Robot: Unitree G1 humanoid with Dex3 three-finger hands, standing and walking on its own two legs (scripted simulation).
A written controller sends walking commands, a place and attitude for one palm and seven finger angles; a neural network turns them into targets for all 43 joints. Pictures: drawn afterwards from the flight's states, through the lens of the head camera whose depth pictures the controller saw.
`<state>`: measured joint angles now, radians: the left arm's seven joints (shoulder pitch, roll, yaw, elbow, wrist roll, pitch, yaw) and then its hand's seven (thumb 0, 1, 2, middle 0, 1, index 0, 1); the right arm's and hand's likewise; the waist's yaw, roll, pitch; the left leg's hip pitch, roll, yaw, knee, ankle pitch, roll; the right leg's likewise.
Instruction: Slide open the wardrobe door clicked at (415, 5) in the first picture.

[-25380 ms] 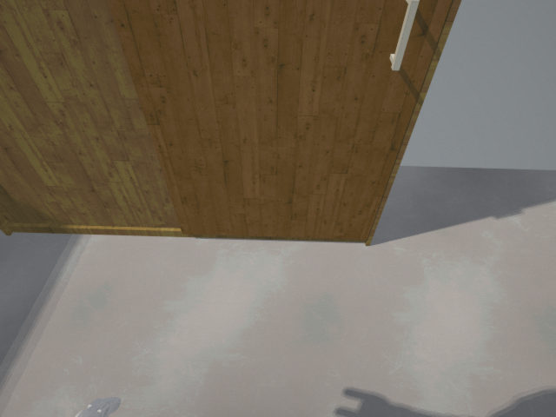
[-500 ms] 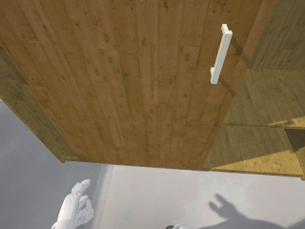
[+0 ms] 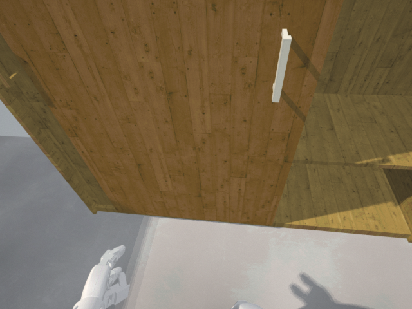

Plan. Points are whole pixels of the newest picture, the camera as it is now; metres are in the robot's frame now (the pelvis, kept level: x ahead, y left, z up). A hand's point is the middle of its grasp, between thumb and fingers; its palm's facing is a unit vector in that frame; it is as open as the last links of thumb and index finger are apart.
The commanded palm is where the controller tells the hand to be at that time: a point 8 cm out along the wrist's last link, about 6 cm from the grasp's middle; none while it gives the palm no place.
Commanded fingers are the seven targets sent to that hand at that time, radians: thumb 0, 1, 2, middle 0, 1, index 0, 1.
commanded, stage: step back with the hand held close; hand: right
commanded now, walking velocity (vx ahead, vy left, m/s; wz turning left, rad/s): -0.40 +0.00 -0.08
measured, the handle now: (280, 67) +0.59 -0.20 +0.17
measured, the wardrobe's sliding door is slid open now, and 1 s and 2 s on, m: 0.65 0.65 0.65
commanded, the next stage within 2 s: stop stepping back and stand still in 0.12 s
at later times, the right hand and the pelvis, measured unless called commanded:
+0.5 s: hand out of the picture +0.06 -0.32 +0.18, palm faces +0.43 +0.79 -0.44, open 7.4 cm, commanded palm +0.03 -0.35 +0.19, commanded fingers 0.00 -0.90 -0.90 0.20 0.30 0.20 0.30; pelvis -0.13 -0.06 +0.00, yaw +3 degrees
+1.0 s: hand out of the picture +0.05 -0.38 +0.16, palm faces +0.48 +0.72 -0.50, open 7.4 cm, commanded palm +0.00 -0.39 +0.19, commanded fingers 0.00 -0.90 -0.90 0.20 0.30 0.20 0.30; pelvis -0.14 -0.09 +0.00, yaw -1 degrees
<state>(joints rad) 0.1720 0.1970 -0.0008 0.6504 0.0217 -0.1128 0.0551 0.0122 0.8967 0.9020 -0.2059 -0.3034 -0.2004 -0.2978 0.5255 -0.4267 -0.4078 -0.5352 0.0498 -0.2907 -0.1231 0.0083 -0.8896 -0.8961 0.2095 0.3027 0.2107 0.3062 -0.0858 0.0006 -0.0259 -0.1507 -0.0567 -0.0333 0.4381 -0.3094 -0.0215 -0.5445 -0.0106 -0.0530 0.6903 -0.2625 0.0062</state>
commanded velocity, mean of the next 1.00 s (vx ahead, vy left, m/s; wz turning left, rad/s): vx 0.06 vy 0.07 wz -0.02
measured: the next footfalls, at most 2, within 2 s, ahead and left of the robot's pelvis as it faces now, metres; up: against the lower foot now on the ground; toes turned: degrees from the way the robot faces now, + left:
right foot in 0.06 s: +0.10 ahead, -0.07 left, +0.00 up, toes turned -2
left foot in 0.44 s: -0.18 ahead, +0.06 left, +0.00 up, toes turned +5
